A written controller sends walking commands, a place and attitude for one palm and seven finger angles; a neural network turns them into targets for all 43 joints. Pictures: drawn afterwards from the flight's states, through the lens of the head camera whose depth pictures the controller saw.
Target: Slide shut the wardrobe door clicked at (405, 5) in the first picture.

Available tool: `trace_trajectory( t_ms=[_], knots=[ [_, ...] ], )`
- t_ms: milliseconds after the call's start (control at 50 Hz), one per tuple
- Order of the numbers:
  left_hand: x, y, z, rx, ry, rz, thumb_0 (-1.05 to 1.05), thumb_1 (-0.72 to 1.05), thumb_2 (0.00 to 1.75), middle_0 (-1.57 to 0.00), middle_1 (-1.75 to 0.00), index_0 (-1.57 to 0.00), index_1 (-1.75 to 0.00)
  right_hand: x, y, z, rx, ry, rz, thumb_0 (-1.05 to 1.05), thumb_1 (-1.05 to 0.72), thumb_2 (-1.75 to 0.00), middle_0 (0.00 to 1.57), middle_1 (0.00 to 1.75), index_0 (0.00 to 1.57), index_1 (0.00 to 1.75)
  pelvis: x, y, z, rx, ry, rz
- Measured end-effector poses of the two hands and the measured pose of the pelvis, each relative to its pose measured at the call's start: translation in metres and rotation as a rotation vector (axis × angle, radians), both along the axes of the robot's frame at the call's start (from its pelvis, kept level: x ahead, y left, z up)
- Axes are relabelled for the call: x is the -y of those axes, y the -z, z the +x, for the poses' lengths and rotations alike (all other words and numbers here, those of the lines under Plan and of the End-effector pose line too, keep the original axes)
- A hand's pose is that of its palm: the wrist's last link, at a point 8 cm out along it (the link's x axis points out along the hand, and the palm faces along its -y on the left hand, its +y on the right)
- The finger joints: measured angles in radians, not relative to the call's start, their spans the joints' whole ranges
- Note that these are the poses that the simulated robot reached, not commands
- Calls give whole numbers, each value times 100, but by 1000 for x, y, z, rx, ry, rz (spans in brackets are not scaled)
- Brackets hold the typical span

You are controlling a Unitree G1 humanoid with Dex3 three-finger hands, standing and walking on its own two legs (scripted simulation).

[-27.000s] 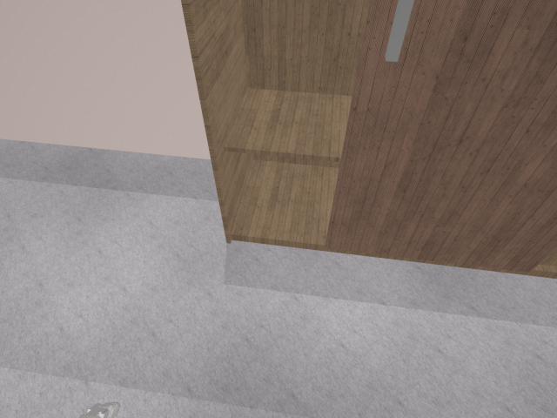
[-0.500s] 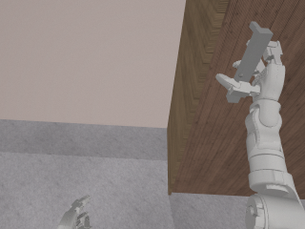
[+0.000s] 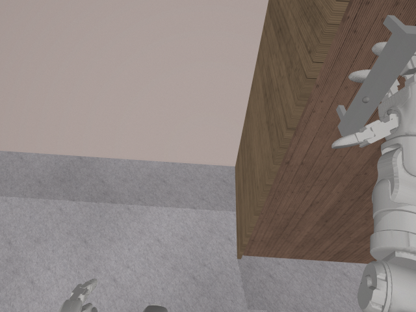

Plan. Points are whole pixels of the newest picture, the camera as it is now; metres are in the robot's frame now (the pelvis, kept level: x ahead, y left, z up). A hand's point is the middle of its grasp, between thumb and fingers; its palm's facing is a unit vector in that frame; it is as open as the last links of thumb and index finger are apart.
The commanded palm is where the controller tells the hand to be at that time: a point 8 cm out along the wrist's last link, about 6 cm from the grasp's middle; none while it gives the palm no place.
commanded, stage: slip the hand off the handle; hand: right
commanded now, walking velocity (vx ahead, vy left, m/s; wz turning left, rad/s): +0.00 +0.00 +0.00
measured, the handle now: (367, 81) +0.44 -0.22 +0.25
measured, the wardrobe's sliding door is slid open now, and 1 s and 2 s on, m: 0.00 0.02 0.02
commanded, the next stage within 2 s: draw the hand back to the body in 1.22 s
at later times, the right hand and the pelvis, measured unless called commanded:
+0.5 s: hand (383, 96) +0.41 -0.23 +0.25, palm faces +0.00 +1.00 -0.02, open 14.7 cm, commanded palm +0.38 -0.33 +0.23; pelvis -0.01 -0.01 -0.01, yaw +1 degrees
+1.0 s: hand out of the picture +0.33 -0.28 +0.24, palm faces +0.09 +1.00 -0.02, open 14.7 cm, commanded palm +0.29 -0.32 +0.23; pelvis +0.00 -0.03 -0.01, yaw +0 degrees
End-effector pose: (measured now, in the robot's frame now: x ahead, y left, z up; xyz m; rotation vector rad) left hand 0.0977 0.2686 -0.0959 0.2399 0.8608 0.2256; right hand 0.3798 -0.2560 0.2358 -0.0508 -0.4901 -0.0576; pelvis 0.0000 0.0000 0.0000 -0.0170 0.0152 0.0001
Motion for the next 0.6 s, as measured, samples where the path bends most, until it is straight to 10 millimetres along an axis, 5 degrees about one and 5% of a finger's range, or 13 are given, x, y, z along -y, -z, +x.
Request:
trace_trajectory(
  t_ms=[280, 600],
  knots=[
    [28, -3, 33, 58, 56, -29, 1, 90, 90, -20, -30, -20, -30, 15, -3, 5, -11, -61, 15, -1, 56, -20, 57, 120, 26, 115, 7, 4, 2, -22, -2, 1],
    [17, 3, -13, -23, -15, 6, 1, 90, 90, -20, -30, -20, -30, 41, -2, 6, -38, -29, 41, -1, 56, -20, 64, 116, 26, 115, 15, 10, -11, -40, -22, -6]
  ],
)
